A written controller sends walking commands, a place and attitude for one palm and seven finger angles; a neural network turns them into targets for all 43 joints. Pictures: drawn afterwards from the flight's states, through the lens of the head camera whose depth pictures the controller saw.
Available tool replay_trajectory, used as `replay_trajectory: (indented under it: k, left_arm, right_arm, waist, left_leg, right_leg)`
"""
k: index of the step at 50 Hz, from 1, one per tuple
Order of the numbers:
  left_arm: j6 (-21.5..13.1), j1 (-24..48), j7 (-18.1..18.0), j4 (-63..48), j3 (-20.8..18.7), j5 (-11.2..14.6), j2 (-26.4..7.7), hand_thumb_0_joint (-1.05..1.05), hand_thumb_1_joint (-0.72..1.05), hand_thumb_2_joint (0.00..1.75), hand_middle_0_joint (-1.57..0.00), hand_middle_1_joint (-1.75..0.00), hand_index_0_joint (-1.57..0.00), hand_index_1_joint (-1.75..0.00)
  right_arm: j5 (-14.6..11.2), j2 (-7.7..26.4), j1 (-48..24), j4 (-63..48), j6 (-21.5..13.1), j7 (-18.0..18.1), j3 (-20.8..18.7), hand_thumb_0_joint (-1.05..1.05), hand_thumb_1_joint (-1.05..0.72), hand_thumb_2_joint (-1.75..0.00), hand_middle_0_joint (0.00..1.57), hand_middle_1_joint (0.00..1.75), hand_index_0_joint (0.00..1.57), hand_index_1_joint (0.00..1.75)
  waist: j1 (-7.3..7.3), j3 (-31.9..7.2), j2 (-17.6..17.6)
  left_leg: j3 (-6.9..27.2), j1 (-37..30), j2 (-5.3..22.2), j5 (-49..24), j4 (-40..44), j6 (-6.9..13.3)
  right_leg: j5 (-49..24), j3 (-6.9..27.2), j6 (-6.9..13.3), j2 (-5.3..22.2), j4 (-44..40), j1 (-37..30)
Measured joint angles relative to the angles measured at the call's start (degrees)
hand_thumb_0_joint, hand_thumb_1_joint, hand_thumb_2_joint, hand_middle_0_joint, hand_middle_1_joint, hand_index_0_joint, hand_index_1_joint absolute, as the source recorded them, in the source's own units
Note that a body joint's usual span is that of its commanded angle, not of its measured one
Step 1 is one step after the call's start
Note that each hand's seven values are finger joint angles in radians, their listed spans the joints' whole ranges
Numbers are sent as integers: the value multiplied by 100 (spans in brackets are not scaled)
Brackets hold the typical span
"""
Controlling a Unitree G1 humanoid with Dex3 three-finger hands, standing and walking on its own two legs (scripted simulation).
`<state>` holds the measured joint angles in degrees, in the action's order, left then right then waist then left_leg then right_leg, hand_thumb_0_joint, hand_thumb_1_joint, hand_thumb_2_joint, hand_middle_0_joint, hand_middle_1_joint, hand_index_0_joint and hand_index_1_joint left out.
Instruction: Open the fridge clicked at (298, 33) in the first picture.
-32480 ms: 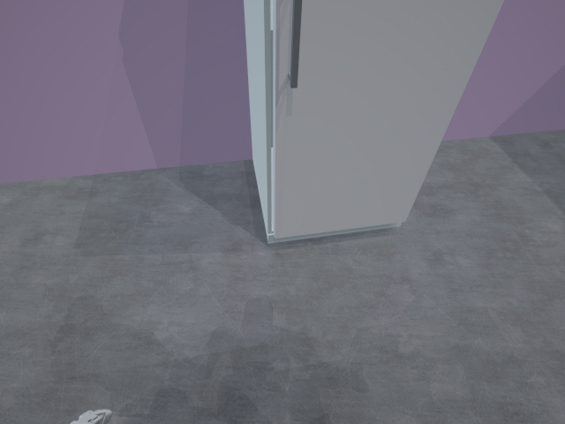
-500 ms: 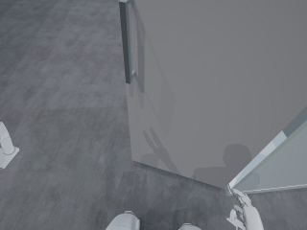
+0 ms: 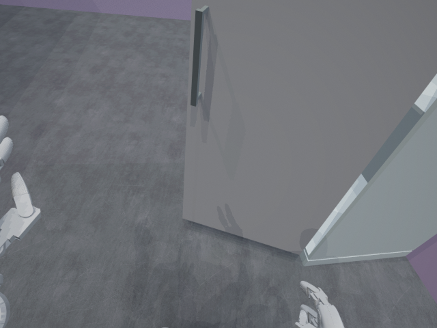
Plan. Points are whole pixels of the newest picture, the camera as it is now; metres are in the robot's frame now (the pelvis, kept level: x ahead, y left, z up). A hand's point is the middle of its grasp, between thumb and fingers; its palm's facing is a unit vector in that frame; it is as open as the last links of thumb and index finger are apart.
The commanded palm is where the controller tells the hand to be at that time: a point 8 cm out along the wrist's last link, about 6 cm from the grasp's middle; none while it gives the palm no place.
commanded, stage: stop stepping back and stand still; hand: left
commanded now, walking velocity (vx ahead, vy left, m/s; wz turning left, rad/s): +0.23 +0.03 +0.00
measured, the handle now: (199, 60) +0.71 +0.11 +0.16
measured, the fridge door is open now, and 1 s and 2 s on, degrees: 66 66 66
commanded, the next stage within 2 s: let the arm hang, fingers relaxed in 1.14 s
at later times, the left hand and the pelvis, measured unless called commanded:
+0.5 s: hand out of the picture +0.14 +0.27 +0.17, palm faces +0.40 -0.79 -0.45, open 7.4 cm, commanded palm +0.08 +0.31 +0.18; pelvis -0.07 +0.02 -0.01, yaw -2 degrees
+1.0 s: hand (17, 226) +0.19 +0.28 +0.17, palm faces +0.37 -0.81 -0.45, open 7.4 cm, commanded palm +0.13 +0.32 +0.18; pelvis -0.03 +0.03 +0.00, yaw -3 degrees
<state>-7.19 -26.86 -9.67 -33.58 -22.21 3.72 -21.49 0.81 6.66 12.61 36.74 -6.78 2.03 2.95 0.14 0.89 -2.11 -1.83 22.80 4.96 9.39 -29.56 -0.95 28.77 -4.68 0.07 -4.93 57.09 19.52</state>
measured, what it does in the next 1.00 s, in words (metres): steps on the spot: right foot, then left foot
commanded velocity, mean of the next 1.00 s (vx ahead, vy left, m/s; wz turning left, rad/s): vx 0.09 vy -0.01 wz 0.00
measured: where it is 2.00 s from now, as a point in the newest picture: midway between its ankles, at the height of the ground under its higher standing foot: outside the picture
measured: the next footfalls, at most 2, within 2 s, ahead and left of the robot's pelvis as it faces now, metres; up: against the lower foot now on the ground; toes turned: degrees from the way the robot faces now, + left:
right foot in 0.06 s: -0.02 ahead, -0.07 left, +0.00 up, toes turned -6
left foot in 0.30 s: +0.04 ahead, +0.15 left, +0.00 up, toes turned +2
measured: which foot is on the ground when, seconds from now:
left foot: down 0.00-0.04, up 0.06-0.28, down 0.30-1.00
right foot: up 0.00-0.04, down 0.06-1.00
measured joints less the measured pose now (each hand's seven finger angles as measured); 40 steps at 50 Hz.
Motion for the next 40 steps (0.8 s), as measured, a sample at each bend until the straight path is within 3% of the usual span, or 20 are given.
replay_trajectory:
  k: [2, 3, 4, 6, 8, 11, 14, 15, 17, 20, 24, 26, 29, 31, 34, 35, 40]
  left_arm:
    - [33, -350, -17, -262, 31, 15, -199, 2, 89, 90, -20, -31, -21, -30]
    - [36, -484, -30, -419, -92, 15, -409, 2, 89, 90, -20, -31, -21, -30]
    - [3, -477, -23, -480, -167, 11, -480, 2, 89, 90, -20, -31, -21, -30]
    - [-148, -287, -7, -250, -196, 1, -529, 2, 88, 90, -21, -31, -22, -30]
    - [-172, -84, 1, 195, -203, 16, -550, 2, 88, 90, -21, -31, -22, -30]
    - [-120, -14, -66, 799, -237, 7, -370, 1, 88, 90, -21, -31, -22, -30]
    - [-72, -55, -117, 1002, -139, -14, -122, 1, 88, 90, -21, -31, -21, -30]
    - [-80, -78, -116, 959, -107, -19, -64, 1, 89, 90, -20, -31, -21, -30]
    - [-118, -67, -106, 907, -115, -46, -45, 2, 89, 90, -20, -31, -21, -30]
    - [-139, -130, -50, 853, -143, -140, -80, 2, 89, 90, -20, -31, -21, -30]
    - [-209, -326, -26, 534, -183, -184, -265, 2, 89, 90, -21, -31, -21, -30]
    - [-315, -347, -23, 357, -279, -193, -385, 2, 88, 90, -21, -31, -21, -30]
    - [-457, -196, -10, 358, -289, -141, -276, 2, 88, 90, -21, -31, -22, -30]
    - [-479, -169, -25, 430, -303, -113, -172, 2, 88, 90, -21, -31, -22, -30]
    - [-474, -133, -40, 533, -261, -91, -69, 2, 88, 90, -21, -31, -22, -30]
    - [-470, -102, -30, 558, -232, -89, -54, 1, 88, 90, -21, -31, -22, -30]
    - [-396, -40, 59, 817, -163, -177, -79, 2, 88, 90, -21, -31, -21, -30]
  right_arm:
    - [34, 0, 132, -173, 77, 47, 10, 2, -90, -90, 20, 30, 20, 30]
    - [21, -2, 158, -297, 113, 67, 11, 2, -90, -90, 20, 30, 20, 30]
    - [-2, 80, 73, -301, 137, 99, -8, 1, -90, -90, 20, 30, 20, 30]
    - [-12, 244, -88, -31, 208, 149, -85, 1, -90, -90, 20, 30, 20, 30]
    - [-100, 335, -2, 133, 296, 188, -180, 1, -90, -90, 20, 30, 20, 30]
    - [-135, 540, 211, 188, 316, 289, -253, 2, -90, -90, 20, 30, 20, 30]
    - [-110, 785, 421, 164, 204, 391, -342, 2, -91, -90, 20, 30, 20, 30]
    - [-96, 864, 461, 133, 149, 420, -374, 2, -91, -90, 20, 30, 20, 30]
    - [-85, 841, 373, 153, 116, 460, -407, 2, -91, -90, 20, 30, 20, 30]
    - [-33, 657, 284, 190, 53, 415, -381, 2, -91, -90, 20, 30, 20, 30]
    - [-15, 434, 371, 77, -54, 294, -243, 2, -91, -90, 19, 30, 20, 30]
    - [-14, 357, 338, 42, -41, 241, -201, 2, -91, -90, 20, 30, 20, 30]
    - [-14, 327, 207, 243, -4, 161, -178, 2, -91, -90, 20, 30, 20, 30]
    - [-28, 315, 168, 282, 41, 144, -149, 2, -91, -90, 20, 30, 20, 30]
    - [-27, 413, 152, 175, 6, 194, -129, 2, -90, -90, 20, 30, 20, 30]
    - [-34, 464, 123, 132, -12, 217, -153, 2, -90, -90, 20, 30, 20, 30]
    - [-62, 427, -68, 56, 2, 266, -174, 2, -91, -90, 20, 30, 20, 30]
  waist:
    - [-26, -224, -86]
    - [40, -344, -332]
    - [157, -341, -345]
    - [166, -212, -136]
    - [117, -286, -134]
    - [39, -442, -137]
    - [-57, -467, -45]
    - [-92, -448, 13]
    - [-118, -228, -105]
    - [-136, -34, -171]
    - [-161, 36, 9]
    - [-99, 87, 34]
    - [21, 156, 76]
    - [61, 129, 34]
    - [20, 107, 119]
    - [-7, 120, 201]
    - [9, 164, 90]
  left_leg:
    - [-109, 174, -79, 448, 122, -146]
    - [-273, 488, -251, 831, -321, -171]
    - [-237, 811, -252, 1004, -1075, -173]
    - [-36, 1012, -167, 1068, -2275, -151]
    - [-66, 876, -216, 1047, -2587, -115]
    - [-285, 285, -222, 1196, -1936, -19]
    - [-403, -565, -196, 1310, -693, 133]
    - [-344, -742, -168, 1226, -328, 223]
    - [-396, -673, -215, 553, -415, 203]
    - [-479, -721, -209, 549, -417, 165]
    - [-384, -621, -90, 723, -491, 123]
    - [-284, -258, -116, 1383, -1253, 133]
    - [-138, 126, -237, 1633, -2337, 74]
    - [-234, 37, -264, 1496, -2025, 77]
    - [-273, -462, -234, 1054, -695, 166]
    - [-232, -508, -194, 594, -492, 198]
    - [-334, -580, -316, 534, -449, 189]
  right_leg:
    - [206, -144, 305, 34, -1753, -879]
    - [157, 125, 573, 233, -2603, -1194]
    - [-553, 261, 659, 300, -2910, -1111]
    - [-1034, 254, 497, 214, -2826, -1045]
    - [-1080, 248, 348, 299, -2885, -1088]
    - [-1106, 309, 254, 449, -2936, -1075]
    - [-999, 272, 172, 508, -2677, -951]
    - [-896, 238, 138, 490, -2442, -815]
    - [-505, 324, 97, 529, -1771, -529]
    - [-228, 265, 97, 519, -892, -133]
    - [-175, -81, 185, 467, -1992, -486]
    - [-1070, -99, 357, 454, -2258, -449]
    - [-1210, -59, 361, 445, -2269, -493]
    - [-1170, 28, 307, 479, -2377, -568]
    - [-1070, 29, 210, 474, -2289, -598]
    - [-998, -9, 180, 441, -2180, -570]
    - [-929, 160, 81, 524, -2173, -612]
